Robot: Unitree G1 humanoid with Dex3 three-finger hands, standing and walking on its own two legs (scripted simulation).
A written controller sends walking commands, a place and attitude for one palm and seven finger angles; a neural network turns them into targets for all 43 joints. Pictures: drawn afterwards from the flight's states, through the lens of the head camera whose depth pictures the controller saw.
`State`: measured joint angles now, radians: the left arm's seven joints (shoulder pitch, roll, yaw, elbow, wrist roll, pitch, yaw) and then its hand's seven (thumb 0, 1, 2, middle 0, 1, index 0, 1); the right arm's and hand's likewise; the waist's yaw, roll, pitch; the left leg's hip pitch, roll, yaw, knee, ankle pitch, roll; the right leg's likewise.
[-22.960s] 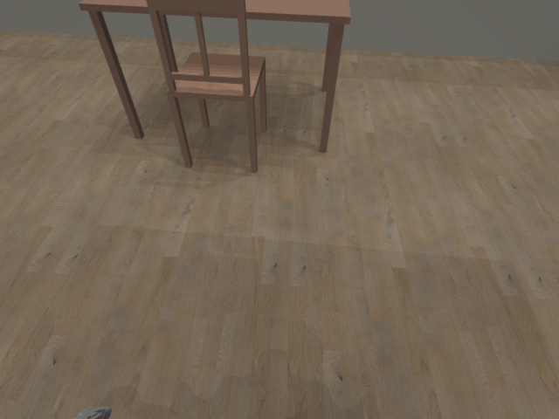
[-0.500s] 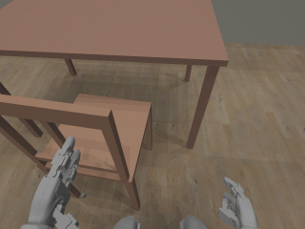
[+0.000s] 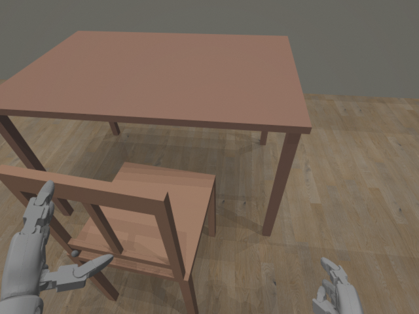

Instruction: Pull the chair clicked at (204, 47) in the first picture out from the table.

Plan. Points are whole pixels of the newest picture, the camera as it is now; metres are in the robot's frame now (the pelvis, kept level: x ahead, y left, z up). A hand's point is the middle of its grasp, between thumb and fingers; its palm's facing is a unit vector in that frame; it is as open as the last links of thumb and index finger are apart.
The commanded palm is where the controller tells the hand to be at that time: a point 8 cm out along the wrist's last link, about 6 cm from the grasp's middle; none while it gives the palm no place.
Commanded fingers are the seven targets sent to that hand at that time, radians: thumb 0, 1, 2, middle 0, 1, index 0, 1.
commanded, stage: draw the hand back to the body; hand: left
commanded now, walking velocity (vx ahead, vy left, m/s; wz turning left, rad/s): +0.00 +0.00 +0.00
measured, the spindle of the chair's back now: (105, 228) +0.32 +0.31 -0.09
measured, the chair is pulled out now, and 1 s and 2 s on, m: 0.18 0.18 0.18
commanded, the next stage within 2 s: step back with the hand held close in 0.68 s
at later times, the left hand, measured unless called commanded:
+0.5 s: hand (36, 206) +0.21 +0.27 +0.18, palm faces +0.46 -0.80 -0.38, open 7.7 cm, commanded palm +0.16 +0.31 +0.19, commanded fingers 0.00 0.90 0.90 -0.20 -0.30 -0.20 -0.30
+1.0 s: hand (37, 212) +0.20 +0.27 +0.18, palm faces +0.41 -0.80 -0.43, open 7.4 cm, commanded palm +0.14 +0.31 +0.19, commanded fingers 0.00 0.90 0.90 -0.20 -0.30 -0.20 -0.30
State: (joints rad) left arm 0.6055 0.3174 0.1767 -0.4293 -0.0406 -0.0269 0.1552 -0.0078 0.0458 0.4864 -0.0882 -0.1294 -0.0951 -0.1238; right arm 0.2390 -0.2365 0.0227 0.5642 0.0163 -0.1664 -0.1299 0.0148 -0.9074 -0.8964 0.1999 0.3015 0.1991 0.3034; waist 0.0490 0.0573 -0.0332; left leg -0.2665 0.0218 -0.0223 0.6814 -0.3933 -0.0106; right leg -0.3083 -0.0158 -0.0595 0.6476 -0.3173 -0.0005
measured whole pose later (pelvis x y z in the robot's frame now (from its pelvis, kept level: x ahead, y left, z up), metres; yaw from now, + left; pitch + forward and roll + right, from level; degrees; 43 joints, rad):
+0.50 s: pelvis +0.02 +0.01 +0.02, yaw -1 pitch -5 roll -1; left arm 0.46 0.33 0.35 -0.42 -0.06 -0.05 0.12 0.01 0.83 0.87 -0.20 -0.29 -0.20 -0.29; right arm 0.19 -0.22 0.02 0.65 0.00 -0.15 -0.07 0.01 -0.91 -0.90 0.20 0.30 0.20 0.30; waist 0.07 0.06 0.02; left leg -0.05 0.01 0.01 0.42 -0.29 0.00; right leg -0.10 -0.02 -0.03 0.39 -0.21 0.02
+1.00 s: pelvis -0.01 +0.01 +0.02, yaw -2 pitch -2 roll -1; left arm 0.49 0.35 0.37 -0.41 -0.05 -0.10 0.12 0.01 0.89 0.90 -0.21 -0.31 -0.21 -0.30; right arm 0.18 -0.24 0.02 0.59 0.00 -0.07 -0.08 0.01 -0.91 -0.90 0.20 0.30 0.20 0.30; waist 0.03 0.06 0.00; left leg -0.16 0.02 0.02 0.46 -0.27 0.01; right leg -0.20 -0.01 -0.02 0.40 -0.17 0.02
